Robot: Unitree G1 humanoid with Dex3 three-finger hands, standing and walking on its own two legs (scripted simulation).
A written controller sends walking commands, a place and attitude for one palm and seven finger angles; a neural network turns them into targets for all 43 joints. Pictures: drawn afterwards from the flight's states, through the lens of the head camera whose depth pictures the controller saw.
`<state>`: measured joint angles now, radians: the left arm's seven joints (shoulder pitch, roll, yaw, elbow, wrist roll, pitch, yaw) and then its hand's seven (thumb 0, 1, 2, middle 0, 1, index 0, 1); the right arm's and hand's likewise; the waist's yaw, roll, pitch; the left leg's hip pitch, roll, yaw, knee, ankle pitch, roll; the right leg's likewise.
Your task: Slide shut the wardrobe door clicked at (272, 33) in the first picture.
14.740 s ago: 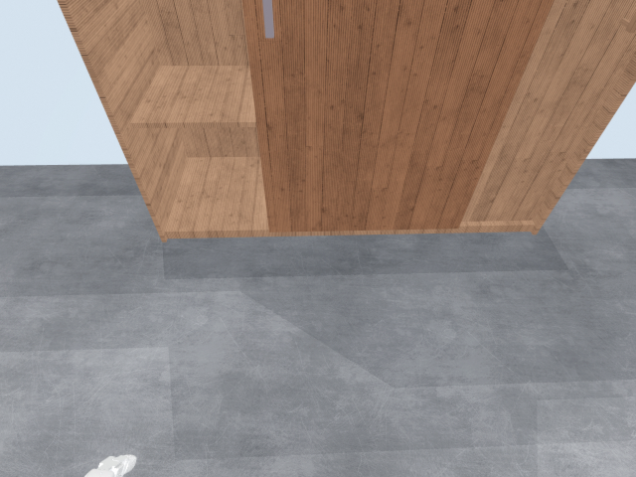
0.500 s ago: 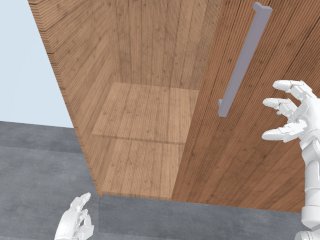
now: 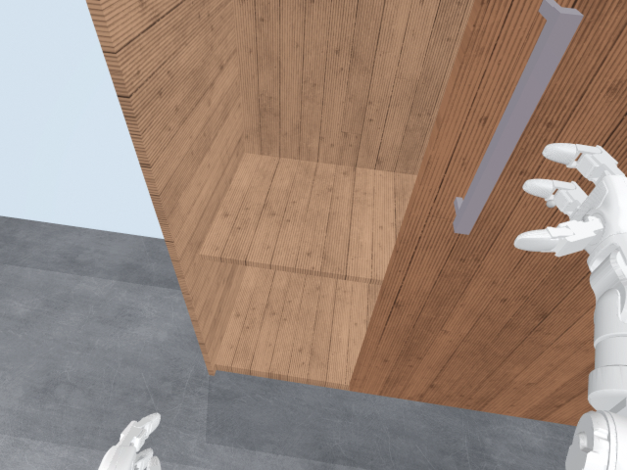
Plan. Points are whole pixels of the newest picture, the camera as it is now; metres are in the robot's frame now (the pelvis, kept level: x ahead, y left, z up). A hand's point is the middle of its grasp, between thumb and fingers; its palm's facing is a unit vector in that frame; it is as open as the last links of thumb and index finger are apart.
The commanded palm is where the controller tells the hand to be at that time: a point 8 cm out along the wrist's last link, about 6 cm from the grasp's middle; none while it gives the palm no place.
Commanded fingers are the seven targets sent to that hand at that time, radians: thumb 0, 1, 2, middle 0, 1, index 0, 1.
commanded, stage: move the hooked fingers beside the handle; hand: right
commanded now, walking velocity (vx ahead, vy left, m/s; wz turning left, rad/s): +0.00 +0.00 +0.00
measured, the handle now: (498, 135) +0.48 -0.18 +0.23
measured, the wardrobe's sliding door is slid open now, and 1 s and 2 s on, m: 0.44 0.44 0.44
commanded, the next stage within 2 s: feel for the door with the fingertips in 1.02 s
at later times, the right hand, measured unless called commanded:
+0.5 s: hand (542, 193) +0.42 -0.23 +0.19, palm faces +0.09 +1.00 -0.02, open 14.0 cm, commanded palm +0.39 -0.28 +0.19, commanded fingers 0.00 0.50 -0.30 0.30 1.20 0.30 1.20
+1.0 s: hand (534, 194) +0.42 -0.23 +0.19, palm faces +0.10 +1.00 -0.02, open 14.0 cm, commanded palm +0.40 -0.28 +0.18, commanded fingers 0.00 0.50 -0.30 0.30 1.20 0.30 1.20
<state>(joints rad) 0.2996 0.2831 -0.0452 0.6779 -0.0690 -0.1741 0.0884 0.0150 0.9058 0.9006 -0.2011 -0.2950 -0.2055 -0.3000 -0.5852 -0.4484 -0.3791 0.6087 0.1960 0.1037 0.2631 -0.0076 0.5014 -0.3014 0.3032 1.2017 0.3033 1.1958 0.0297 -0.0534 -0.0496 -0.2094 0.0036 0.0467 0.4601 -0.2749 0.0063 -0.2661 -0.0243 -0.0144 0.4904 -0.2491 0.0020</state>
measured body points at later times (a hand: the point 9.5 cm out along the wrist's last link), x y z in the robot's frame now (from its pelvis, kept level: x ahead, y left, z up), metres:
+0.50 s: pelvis +0.00 +0.00 +0.00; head +0.00 +0.01 +0.45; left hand +0.09 +0.26 -0.11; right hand +0.41 -0.29 +0.19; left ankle -0.02 +0.11 -0.74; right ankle +0.00 -0.12 -0.74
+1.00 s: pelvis +0.00 -0.01 +0.00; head +0.00 +0.01 +0.45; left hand +0.11 +0.25 -0.11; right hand +0.41 -0.28 +0.19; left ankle -0.02 +0.11 -0.74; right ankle +0.00 -0.12 -0.74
